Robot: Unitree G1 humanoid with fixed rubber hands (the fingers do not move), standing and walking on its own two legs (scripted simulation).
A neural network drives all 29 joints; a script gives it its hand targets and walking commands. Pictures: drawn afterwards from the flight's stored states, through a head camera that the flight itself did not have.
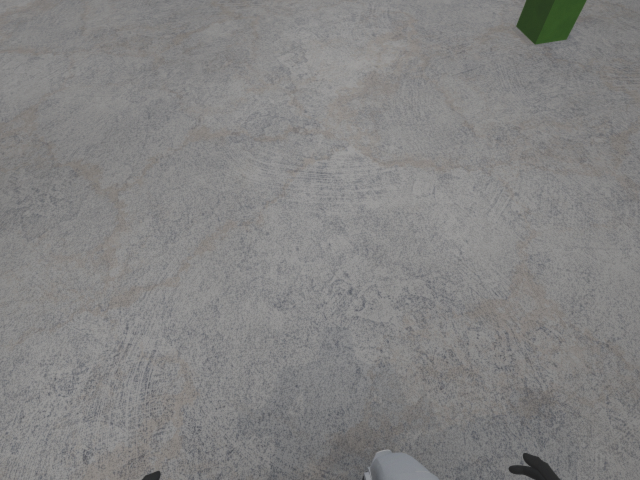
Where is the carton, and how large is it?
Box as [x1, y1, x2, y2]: [516, 0, 586, 43]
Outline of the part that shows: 516,26 534,43 566,39 586,0 526,0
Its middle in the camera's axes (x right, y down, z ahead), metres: +1.31 -1.27 +2.18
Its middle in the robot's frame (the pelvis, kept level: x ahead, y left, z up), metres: +2.36 -1.32 -0.64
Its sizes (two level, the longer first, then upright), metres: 0.210 0.200 0.250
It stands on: the floor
